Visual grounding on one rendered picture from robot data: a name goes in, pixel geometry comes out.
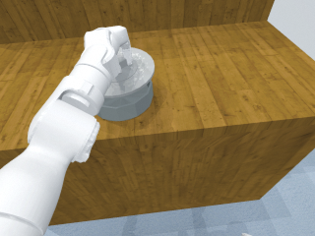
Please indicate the pot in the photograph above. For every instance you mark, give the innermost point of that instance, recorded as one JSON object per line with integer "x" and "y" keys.
{"x": 129, "y": 106}

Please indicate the knob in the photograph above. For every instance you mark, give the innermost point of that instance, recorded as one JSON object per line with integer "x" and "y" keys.
{"x": 122, "y": 61}

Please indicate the lid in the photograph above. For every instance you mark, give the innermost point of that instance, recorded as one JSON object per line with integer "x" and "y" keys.
{"x": 134, "y": 77}

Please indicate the robot left forearm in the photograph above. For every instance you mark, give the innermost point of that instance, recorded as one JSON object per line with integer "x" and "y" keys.
{"x": 90, "y": 79}

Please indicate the left robot upper arm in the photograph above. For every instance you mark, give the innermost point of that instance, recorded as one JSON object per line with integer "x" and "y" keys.
{"x": 31, "y": 183}

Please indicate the robot left hand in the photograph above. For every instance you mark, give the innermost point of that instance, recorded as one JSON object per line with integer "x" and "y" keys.
{"x": 125, "y": 44}

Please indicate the table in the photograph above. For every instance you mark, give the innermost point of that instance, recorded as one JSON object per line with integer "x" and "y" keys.
{"x": 233, "y": 107}

